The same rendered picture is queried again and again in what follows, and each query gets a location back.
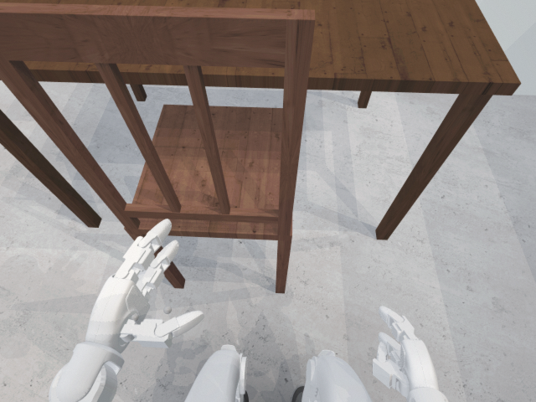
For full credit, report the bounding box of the right robot thigh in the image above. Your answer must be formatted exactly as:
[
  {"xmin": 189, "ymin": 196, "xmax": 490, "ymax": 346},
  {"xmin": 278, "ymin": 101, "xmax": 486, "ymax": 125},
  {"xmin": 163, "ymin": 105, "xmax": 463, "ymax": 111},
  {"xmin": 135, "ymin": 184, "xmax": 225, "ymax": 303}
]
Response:
[{"xmin": 306, "ymin": 355, "xmax": 373, "ymax": 402}]

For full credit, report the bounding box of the robot thigh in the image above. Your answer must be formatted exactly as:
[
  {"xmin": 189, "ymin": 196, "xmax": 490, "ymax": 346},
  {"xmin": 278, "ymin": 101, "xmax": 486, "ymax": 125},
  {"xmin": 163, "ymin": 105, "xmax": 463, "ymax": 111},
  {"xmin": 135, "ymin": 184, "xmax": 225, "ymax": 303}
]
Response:
[
  {"xmin": 306, "ymin": 355, "xmax": 373, "ymax": 402},
  {"xmin": 184, "ymin": 350, "xmax": 247, "ymax": 402}
]

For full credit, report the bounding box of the right robot hand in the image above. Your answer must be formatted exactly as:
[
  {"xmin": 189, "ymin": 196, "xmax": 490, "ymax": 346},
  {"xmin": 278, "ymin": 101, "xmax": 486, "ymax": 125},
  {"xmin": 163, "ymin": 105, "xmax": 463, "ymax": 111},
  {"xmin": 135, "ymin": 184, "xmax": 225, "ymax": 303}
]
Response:
[{"xmin": 373, "ymin": 306, "xmax": 439, "ymax": 400}]

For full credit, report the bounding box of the left robot hand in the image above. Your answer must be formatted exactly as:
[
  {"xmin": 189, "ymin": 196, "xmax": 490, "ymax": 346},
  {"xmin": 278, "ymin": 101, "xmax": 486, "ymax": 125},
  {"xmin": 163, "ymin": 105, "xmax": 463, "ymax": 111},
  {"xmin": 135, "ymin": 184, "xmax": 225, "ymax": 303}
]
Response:
[{"xmin": 85, "ymin": 219, "xmax": 204, "ymax": 353}]

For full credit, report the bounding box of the left robot thigh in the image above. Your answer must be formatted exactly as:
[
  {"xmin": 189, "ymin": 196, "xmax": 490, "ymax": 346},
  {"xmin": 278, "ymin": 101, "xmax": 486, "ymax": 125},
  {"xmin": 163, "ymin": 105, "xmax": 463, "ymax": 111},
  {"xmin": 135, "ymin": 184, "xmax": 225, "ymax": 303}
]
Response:
[{"xmin": 184, "ymin": 350, "xmax": 247, "ymax": 402}]

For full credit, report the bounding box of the chair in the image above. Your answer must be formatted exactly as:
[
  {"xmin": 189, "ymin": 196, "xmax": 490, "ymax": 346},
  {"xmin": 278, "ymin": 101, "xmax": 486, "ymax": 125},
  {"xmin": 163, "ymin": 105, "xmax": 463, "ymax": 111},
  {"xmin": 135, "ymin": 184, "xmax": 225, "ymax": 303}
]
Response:
[{"xmin": 0, "ymin": 3, "xmax": 315, "ymax": 293}]

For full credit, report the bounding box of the left robot forearm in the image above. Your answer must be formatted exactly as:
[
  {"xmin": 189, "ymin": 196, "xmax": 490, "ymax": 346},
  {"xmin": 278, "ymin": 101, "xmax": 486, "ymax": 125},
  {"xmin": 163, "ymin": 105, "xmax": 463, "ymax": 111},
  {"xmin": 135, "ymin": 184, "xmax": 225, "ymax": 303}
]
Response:
[{"xmin": 49, "ymin": 342, "xmax": 125, "ymax": 402}]

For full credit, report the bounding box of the table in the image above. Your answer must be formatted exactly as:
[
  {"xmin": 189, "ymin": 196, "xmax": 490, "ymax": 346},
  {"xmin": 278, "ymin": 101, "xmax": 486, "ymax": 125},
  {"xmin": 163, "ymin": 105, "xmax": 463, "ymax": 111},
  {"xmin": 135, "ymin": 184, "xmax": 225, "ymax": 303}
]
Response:
[{"xmin": 0, "ymin": 0, "xmax": 521, "ymax": 240}]

